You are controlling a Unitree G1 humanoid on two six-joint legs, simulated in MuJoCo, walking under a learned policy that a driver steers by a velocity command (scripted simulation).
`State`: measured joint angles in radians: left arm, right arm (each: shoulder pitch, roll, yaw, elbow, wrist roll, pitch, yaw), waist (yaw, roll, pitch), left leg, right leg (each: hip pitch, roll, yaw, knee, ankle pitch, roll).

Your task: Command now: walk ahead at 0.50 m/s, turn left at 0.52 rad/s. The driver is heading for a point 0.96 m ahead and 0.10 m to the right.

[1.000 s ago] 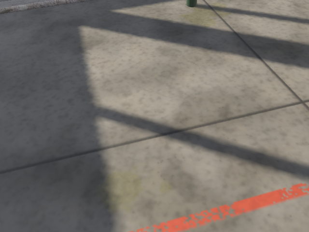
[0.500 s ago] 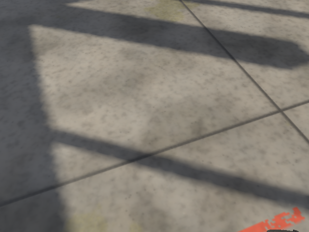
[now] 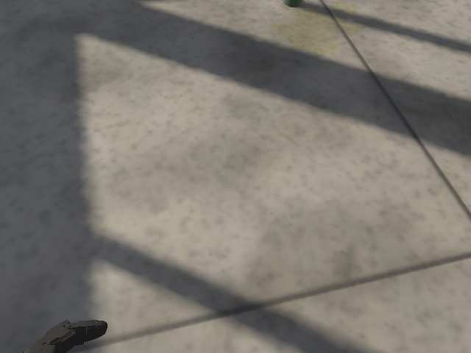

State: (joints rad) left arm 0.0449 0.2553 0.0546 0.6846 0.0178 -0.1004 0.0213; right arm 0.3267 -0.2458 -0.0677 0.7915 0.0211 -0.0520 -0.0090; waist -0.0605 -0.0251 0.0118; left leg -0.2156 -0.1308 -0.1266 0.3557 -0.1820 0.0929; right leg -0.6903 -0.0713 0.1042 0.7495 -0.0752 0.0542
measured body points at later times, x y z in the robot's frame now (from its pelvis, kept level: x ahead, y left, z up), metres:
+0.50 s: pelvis +0.25 -0.03 +0.00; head +0.29 -0.03 +0.45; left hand +0.23 +0.24 -0.12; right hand +0.49 -0.24 -0.08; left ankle +0.38 +0.15 -0.70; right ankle +0.22 -0.14 -0.75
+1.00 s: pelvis +0.48 +0.01 +0.00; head +0.51 +0.00 +0.44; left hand +0.73 +0.22 -0.09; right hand +0.46 -0.28 -0.13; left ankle +0.42 +0.13 -0.75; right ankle +0.61 -0.18 -0.69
